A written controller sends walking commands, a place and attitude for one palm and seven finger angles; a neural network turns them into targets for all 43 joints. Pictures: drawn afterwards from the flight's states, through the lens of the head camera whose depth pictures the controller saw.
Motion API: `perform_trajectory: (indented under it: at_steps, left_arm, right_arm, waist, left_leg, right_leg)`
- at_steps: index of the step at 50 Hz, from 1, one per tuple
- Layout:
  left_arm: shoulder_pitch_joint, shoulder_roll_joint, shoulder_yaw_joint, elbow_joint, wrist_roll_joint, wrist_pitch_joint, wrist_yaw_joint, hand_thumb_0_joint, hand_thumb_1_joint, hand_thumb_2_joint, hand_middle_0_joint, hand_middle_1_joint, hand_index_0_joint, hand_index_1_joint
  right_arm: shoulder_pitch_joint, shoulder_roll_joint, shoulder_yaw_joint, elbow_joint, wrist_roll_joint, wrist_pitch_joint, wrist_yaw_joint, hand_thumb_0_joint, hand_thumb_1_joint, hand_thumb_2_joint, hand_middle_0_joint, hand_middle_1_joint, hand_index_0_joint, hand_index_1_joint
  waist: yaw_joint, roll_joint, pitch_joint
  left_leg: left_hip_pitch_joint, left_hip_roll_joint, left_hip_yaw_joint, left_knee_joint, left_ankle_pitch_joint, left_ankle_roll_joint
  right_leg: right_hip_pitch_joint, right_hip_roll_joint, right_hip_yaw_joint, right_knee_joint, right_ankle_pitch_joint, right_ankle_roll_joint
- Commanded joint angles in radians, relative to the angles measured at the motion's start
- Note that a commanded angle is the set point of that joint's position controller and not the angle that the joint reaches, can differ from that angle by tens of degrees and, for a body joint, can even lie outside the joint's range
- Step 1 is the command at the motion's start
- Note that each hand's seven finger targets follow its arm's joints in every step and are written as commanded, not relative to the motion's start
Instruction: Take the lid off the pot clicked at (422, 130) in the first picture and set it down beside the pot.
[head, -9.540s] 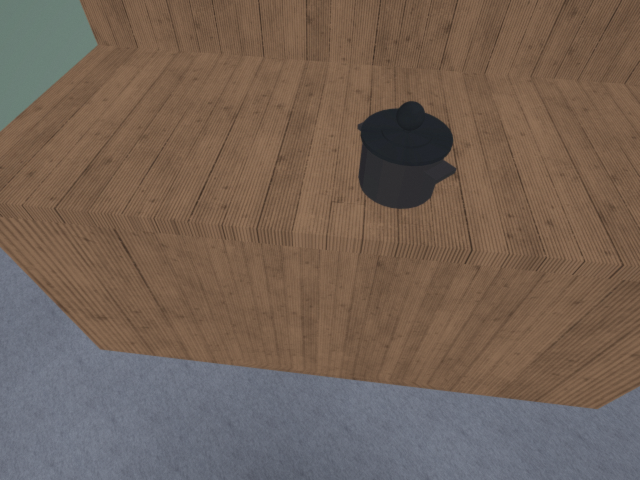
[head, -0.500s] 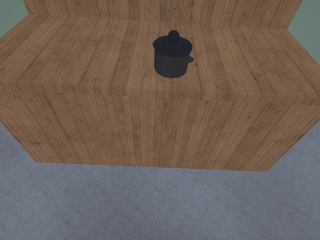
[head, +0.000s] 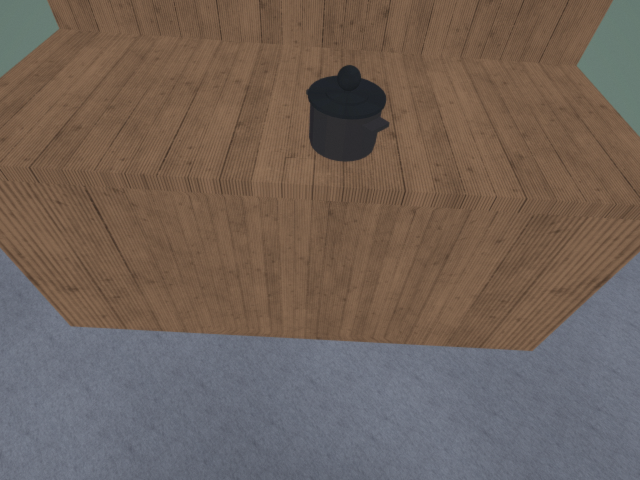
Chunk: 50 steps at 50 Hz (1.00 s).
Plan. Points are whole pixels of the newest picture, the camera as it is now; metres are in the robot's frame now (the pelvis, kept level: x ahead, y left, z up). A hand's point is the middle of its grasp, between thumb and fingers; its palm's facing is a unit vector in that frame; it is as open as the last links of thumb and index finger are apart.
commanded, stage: look again from close up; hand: left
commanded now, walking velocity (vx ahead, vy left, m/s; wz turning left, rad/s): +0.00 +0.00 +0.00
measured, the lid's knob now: (349, 78) +0.81 +0.00 +0.11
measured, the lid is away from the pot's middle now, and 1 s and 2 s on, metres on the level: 0.00 0.00 0.00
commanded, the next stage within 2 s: shuffle to correct the standing spot in 0.08 s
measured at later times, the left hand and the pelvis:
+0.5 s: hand out of the picture +0.02 +0.14 -0.19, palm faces +0.09 -0.98 -0.18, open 7.3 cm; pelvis +0.05 -0.03 -0.01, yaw +2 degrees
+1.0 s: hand (253, 397) +0.27 +0.12 -0.17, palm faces +0.08 -0.98 -0.18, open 7.3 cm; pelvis +0.19 -0.07 -0.01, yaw +2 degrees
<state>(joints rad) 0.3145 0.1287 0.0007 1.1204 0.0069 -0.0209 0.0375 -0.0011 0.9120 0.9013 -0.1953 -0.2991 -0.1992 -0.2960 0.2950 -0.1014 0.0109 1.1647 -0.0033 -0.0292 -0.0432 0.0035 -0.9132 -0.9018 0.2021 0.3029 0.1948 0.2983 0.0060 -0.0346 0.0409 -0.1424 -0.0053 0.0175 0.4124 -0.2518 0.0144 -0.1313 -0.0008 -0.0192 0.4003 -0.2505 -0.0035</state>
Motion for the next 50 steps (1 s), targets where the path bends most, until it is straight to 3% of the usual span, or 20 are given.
perform_trajectory:
  at_steps: [1, 9, 14, 19, 21, 22, 23, 24, 26, 30, 33, 34, 35, 36, 37, 38, 40, 44, 48, 50]
  left_arm:
    - [0.087, 0.079, 0.011, -0.021, 0.000, -0.009, 0.001, 0.000, 0.900, 0.900, -0.200, -0.300, -0.200, -0.300]
    - [0.089, 0.077, 0.012, -0.022, 0.000, -0.008, 0.002, 0.000, 0.900, 0.900, -0.200, -0.300, -0.200, -0.300]
    - [0.059, 0.074, 0.027, -0.041, 0.013, 0.007, -0.021, 0.000, 0.900, 0.900, -0.200, -0.300, -0.200, -0.300]
    - [0.073, 0.061, 0.036, -0.065, 0.017, -0.006, -0.037, 0.000, 0.900, 0.900, -0.200, -0.300, -0.200, -0.300]
    - [0.148, 0.079, 0.048, -0.048, 0.014, -0.018, -0.037, 0.000, 0.900, 0.900, -0.200, -0.300, -0.200, -0.300]
    - [0.213, 0.114, 0.061, -0.026, 0.012, -0.024, -0.029, 0.000, 0.900, 0.900, -0.200, -0.300, -0.200, -0.300]
    - [0.300, 0.165, 0.079, 0.001, 0.010, -0.026, -0.016, 0.000, 0.900, 0.900, -0.200, -0.300, -0.200, -0.300]
    - [0.366, 0.154, 0.078, 0.014, 0.008, -0.032, -0.009, 0.000, 0.900, 0.900, -0.200, -0.300, -0.200, -0.300]
    - [0.334, 0.121, 0.070, 0.001, 0.018, -0.040, 0.001, 0.000, 0.900, 0.900, -0.200, -0.300, -0.200, -0.300]
    - [0.165, 0.119, 0.068, -0.051, 0.024, -0.049, -0.005, 0.000, 0.900, 0.900, -0.200, -0.300, -0.200, -0.300]
    - [0.097, 0.143, 0.072, -0.053, 0.018, -0.052, -0.019, 0.000, 0.900, 0.900, -0.200, -0.300, -0.200, -0.300]
    - [0.098, 0.145, 0.073, -0.056, 0.009, -0.052, -0.024, 0.000, 0.900, 0.900, -0.200, -0.300, -0.200, -0.300]
    - [0.128, 0.114, 0.070, -0.072, 0.003, -0.050, -0.031, 0.000, 0.900, 0.900, -0.200, -0.300, -0.200, -0.300]
    - [0.121, 0.072, 0.057, -0.105, -0.008, -0.050, -0.037, 0.000, 0.900, 0.900, -0.200, -0.300, -0.200, -0.300]
    - [0.062, 0.102, 0.062, -0.136, -0.001, -0.052, -0.032, 0.000, 0.900, 0.900, -0.200, -0.300, -0.200, -0.300]
    - [0.053, 0.076, 0.063, -0.154, 0.003, -0.035, -0.026, 0.000, 0.900, 0.900, -0.200, -0.300, -0.200, -0.300]
    - [0.039, 0.094, 0.075, -0.162, 0.020, -0.017, -0.047, 0.000, 0.900, 0.900, -0.200, -0.300, -0.200, -0.300]
    - [0.068, 0.062, 0.073, -0.175, 0.012, 0.009, -0.068, 0.000, 0.900, 0.900, -0.200, -0.300, -0.200, -0.300]
    - [-0.008, 0.083, 0.076, -0.211, 0.013, -0.001, -0.075, 0.000, 0.900, 0.900, -0.200, -0.300, -0.200, -0.300]
    - [0.021, 0.106, 0.082, -0.210, 0.012, -0.007, -0.075, 0.000, 0.900, 0.900, -0.200, -0.300, -0.200, -0.300]
  right_arm:
    - [0.085, -0.082, -0.017, -0.019, 0.003, -0.008, -0.002, 0.000, -0.900, -0.900, 0.200, 0.300, 0.200, 0.300]
    - [0.088, -0.083, -0.016, -0.017, 0.003, -0.010, -0.004, 0.000, -0.900, -0.900, 0.200, 0.300, 0.200, 0.300]
    - [0.115, -0.124, -0.043, -0.022, -0.012, 0.009, 0.004, 0.000, -0.900, -0.900, 0.200, 0.300, 0.200, 0.300]
    - [0.136, -0.140, -0.062, -0.055, -0.016, -0.002, 0.005, 0.000, -0.900, -0.900, 0.200, 0.300, 0.200, 0.300]
    - [0.102, -0.126, -0.062, -0.074, -0.014, -0.013, 0.006, 0.000, -0.900, -0.900, 0.200, 0.300, 0.200, 0.300]
    - [0.068, -0.099, -0.058, -0.093, -0.009, -0.020, 0.007, 0.000, -0.900, -0.900, 0.200, 0.300, 0.200, 0.300]
    - [0.016, -0.065, -0.052, -0.124, -0.009, -0.020, 0.013, 0.000, -0.900, -0.900, 0.200, 0.300, 0.200, 0.300]
    - [-0.084, -0.099, -0.056, -0.160, -0.012, -0.022, 0.016, 0.000, -0.900, -0.900, 0.200, 0.300, 0.200, 0.300]
    - [-0.136, -0.091, -0.067, -0.185, -0.009, -0.030, 0.025, 0.000, -0.900, -0.900, 0.200, 0.300, 0.200, 0.300]
    - [-0.132, -0.055, -0.067, -0.208, -0.004, -0.018, 0.045, 0.000, -0.900, -0.900, 0.200, 0.300, 0.200, 0.300]
    - [0.027, -0.047, -0.073, -0.160, -0.009, -0.035, 0.039, 0.000, -0.900, -0.900, 0.200, 0.300, 0.200, 0.300]
    - [0.140, -0.085, -0.079, -0.128, -0.014, -0.042, 0.028, 0.000, -0.900, -0.900, 0.200, 0.300, 0.200, 0.300]
    - [0.256, -0.183, -0.105, -0.105, -0.028, -0.050, 0.012, 0.000, -0.900, -0.900, 0.200, 0.300, 0.200, 0.300]
    - [0.336, -0.279, -0.123, -0.100, -0.033, -0.048, 0.002, 0.000, -0.900, -0.900, 0.200, 0.300, 0.200, 0.300]
    - [0.312, -0.297, -0.126, -0.117, -0.024, -0.025, 0.004, 0.000, -0.900, -0.900, 0.200, 0.300, 0.200, 0.300]
    - [0.198, -0.290, -0.113, -0.159, -0.024, -0.030, -0.001, 0.000, -0.900, -0.900, 0.200, 0.300, 0.200, 0.300]
    - [0.032, -0.185, -0.090, -0.206, -0.028, -0.043, 0.003, 0.000, -0.900, -0.900, 0.200, 0.300, 0.200, 0.300]
    - [-0.054, -0.214, -0.100, -0.236, -0.024, -0.052, 0.013, 0.000, -0.900, -0.900, 0.200, 0.300, 0.200, 0.300]
    - [-0.052, -0.234, -0.123, -0.242, -0.028, -0.030, 0.023, 0.000, -0.900, -0.900, 0.200, 0.300, 0.200, 0.300]
    - [-0.054, -0.249, -0.128, -0.245, -0.032, -0.015, 0.024, 0.000, -0.900, -0.900, 0.200, 0.300, 0.200, 0.300]
  waist:
    - [0.000, 0.034, 0.040]
    - [0.001, 0.031, 0.037]
    - [-0.022, 0.107, 0.137]
    - [-0.011, 0.118, 0.143]
    - [0.028, 0.030, 0.090]
    - [0.058, -0.114, 0.072]
    - [0.082, -0.291, 0.078]
    - [0.118, -0.232, 0.089]
    - [0.086, -0.033, 0.065]
    - [-0.003, -0.071, 0.107]
    - [-0.090, -0.069, 0.058]
    - [-0.128, -0.015, -0.017]
    - [-0.162, 0.124, -0.111]
    - [-0.163, 0.276, -0.163]
    - [-0.165, 0.086, -0.108]
    - [-0.091, 0.189, -0.052]
    - [-0.022, 0.158, 0.065]
    - [0.037, 0.181, 0.006]
    - [0.005, 0.185, 0.025]
    - [0.019, 0.168, -0.007]
  left_leg:
    - [-0.012, 0.102, -0.079, -0.065, 0.182, 0.020]
    - [-0.006, 0.102, -0.082, -0.064, 0.206, 0.022]
    - [-0.081, 0.152, -0.169, -0.167, -0.325, 0.063]
    - [-0.105, 0.215, -0.275, -0.169, -0.348, 0.130]
    - [-0.197, 0.149, -0.166, -0.001, -0.189, 0.101]
    - [-0.331, 0.058, -0.033, 0.190, -0.095, 0.064]
    - [-0.519, -0.005, 0.084, 0.400, -0.212, 0.028]
    - [-0.630, 0.026, 0.051, 0.584, -0.342, 0.024]
    - [-0.672, 0.069, 0.005, 0.695, -0.344, 0.023]
    - [-0.419, 0.071, 0.055, 0.486, -0.176, 0.019]
    - [-0.042, -0.022, 0.173, 0.216, 0.029, 0.026]
    - [0.102, -0.006, 0.127, 0.130, 0.075, 0.043]
    - [0.286, 0.202, -0.163, 0.065, 0.141, 0.121]
    - [0.350, 0.470, -0.551, -0.080, 0.312, 0.265]
    - [0.210, 0.477, -0.546, -0.100, 0.323, 0.303]
    - [0.092, 0.508, -0.612, -0.142, 0.138, 0.317]
    - [-0.095, 0.397, -0.430, -0.200, -0.108, 0.235]
    - [-0.202, 0.280, -0.141, -0.186, -0.008, 0.153]
    - [-0.272, 0.241, -0.087, -0.153, -0.164, 0.110]
    - [-0.258, 0.238, -0.086, -0.051, -0.208, 0.082]
  right_leg:
    - [-0.048, -0.101, 0.069, -0.072, 0.162, -0.025]
    - [-0.040, -0.101, 0.066, -0.066, 0.177, -0.027]
    - [-0.171, -0.042, -0.003, 0.035, -0.203, -0.037]
    - [-0.206, -0.037, -0.036, 0.137, -0.155, -0.048]
    - [-0.038, -0.073, 0.035, 0.038, -0.124, -0.069]
    - [0.125, -0.144, 0.157, -0.047, -0.080, -0.107]
    - [0.259, -0.282, 0.343, -0.139, 0.051, -0.184]
    - [0.311, -0.352, 0.418, -0.134, 0.296, -0.263]
    - [0.332, -0.342, 0.334, -0.061, 0.473, -0.314]
    - [0.021, -0.257, 0.172, -0.155, 0.303, -0.241]
    - [-0.101, -0.159, 0.032, 0.014, 0.469, -0.165]
    - [-0.105, -0.118, -0.002, 0.214, 0.537, -0.139]
    - [-0.256, -0.045, -0.038, 0.499, 0.335, -0.085]
    - [-0.440, 0.047, -0.023, 0.821, -0.269, -0.063]
    - [-0.432, 0.025, 0.069, 0.954, -0.287, -0.086]
    - [-0.534, -0.006, 0.098, 1.043, -0.256, -0.074]
    - [-0.544, -0.080, 0.123, 0.974, -0.136, -0.052]
    - [-0.377, -0.095, 0.020, 0.655, -0.085, -0.017]
    - [-0.214, -0.052, -0.096, 0.359, -0.018, 0.011]
    - [-0.114, -0.035, -0.117, 0.237, -0.015, 0.017]
